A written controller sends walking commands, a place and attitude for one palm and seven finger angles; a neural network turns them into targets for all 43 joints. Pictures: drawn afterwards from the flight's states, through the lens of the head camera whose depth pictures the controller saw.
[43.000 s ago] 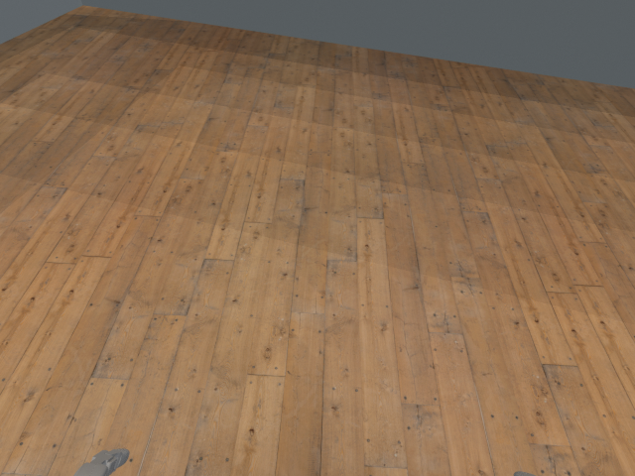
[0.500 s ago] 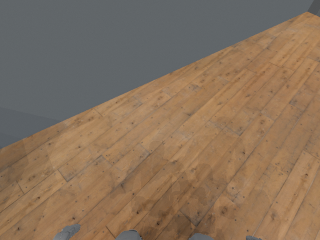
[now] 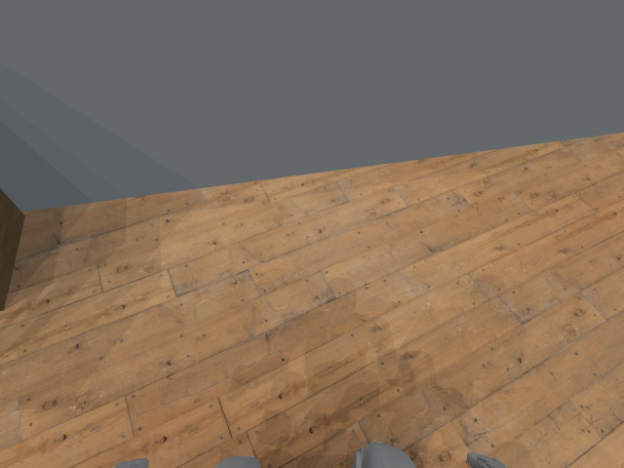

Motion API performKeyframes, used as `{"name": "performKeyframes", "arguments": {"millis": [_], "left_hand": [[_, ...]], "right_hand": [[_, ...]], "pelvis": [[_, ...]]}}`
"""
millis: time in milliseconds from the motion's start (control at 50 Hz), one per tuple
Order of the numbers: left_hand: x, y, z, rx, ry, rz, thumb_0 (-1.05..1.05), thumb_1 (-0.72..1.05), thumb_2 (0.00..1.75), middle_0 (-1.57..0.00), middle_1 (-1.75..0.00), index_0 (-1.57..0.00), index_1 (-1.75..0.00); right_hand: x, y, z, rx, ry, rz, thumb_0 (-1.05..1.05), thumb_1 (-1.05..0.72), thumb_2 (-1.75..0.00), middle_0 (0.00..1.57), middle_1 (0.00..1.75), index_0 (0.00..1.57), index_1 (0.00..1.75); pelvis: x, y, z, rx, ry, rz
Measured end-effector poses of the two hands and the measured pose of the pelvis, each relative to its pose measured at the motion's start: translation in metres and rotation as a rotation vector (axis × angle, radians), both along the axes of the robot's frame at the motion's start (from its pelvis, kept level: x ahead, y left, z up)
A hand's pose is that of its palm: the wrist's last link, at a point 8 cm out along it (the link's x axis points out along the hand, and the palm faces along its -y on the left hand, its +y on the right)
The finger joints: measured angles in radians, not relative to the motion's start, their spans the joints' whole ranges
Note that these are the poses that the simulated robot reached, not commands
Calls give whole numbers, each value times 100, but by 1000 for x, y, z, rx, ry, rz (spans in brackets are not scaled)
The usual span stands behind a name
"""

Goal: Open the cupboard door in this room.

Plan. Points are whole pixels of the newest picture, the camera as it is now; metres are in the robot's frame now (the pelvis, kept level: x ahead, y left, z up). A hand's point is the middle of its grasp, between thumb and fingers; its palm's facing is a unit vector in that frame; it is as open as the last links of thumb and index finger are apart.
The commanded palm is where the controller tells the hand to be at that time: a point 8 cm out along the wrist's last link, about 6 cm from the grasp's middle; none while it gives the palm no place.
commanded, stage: turn to face it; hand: left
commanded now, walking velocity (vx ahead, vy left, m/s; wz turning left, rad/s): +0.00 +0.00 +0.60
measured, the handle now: out of the picture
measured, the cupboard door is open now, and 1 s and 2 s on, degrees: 51 51 51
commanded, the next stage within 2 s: take the last steps up to it in 1.78 s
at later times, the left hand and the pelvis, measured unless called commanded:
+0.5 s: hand out of the picture +0.01 +0.17 -0.18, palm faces +0.32 -0.93 -0.21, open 7.3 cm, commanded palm none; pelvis +0.01 -0.04 -0.01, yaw +18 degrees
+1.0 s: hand out of the picture -0.03 +0.12 -0.15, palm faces +0.58 -0.77 -0.27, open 7.3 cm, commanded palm none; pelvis +0.03 -0.09 +0.01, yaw +36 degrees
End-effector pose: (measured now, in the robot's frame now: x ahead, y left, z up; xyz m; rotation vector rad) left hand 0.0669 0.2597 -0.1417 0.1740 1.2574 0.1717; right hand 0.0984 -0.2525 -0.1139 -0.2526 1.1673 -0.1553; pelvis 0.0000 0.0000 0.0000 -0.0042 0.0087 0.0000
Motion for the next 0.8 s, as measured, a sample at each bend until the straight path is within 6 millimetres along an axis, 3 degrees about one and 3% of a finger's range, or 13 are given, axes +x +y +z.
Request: {"name": "performKeyframes", "arguments": {"millis": [100, 180, 300, 420, 540, 660, 800], "left_hand": [[3, -3, 17, 38, -52, 36, 0, 91, 90, -20, -30, -20, -30], [1, -14, 23, 85, -101, 58, 0, 91, 90, -20, -30, -20, -30], [-27, -37, 31, 84, -71, 129, 0, 91, 90, -20, -30, -20, -30], [-56, -52, 19, 21, -38, 213, 0, 91, 90, -20, -30, -20, -30], [-87, -43, -9, -10, 3, 321, 0, 91, 90, -20, -30, -20, -30], [-90, -38, 9, 34, -27, 393, 0, 91, 90, -20, -30, -20, -30], [-90, -55, 26, 131, -95, 446, 0, 91, 90, -20, -30, -20, -30]], "right_hand": [[-5, -9, -7, 24, 43, 29, 0, -91, -90, 20, 30, 20, 30], [-2, -27, -24, 50, 62, 42, 0, -91, -90, 20, 30, 20, 30], [19, -41, -21, 50, 87, 96, 1, -91, -90, 20, 30, 20, 30], [54, -27, -7, 37, 61, 199, 1, -91, -90, 20, 30, 20, 30], [89, 0, -10, 6, -17, 326, 0, -91, -90, 20, 30, 20, 30], [96, 4, -9, 10, 16, 403, 0, -91, -90, 20, 30, 20, 30], [116, -12, -32, 56, 52, 444, 0, -91, -90, 20, 30, 20, 30]], "pelvis": [[-1, -14, 4, -7, 8, 51], [0, -34, -5, 13, 17, 94], [0, -45, 3, 24, 1, 180], [5, -46, 7, 47, 4, 257], [4, -39, -10, 28, 3, 336], [5, -52, -1, 5, 10, 409], [18, -81, -9, 18, 13, 488]]}}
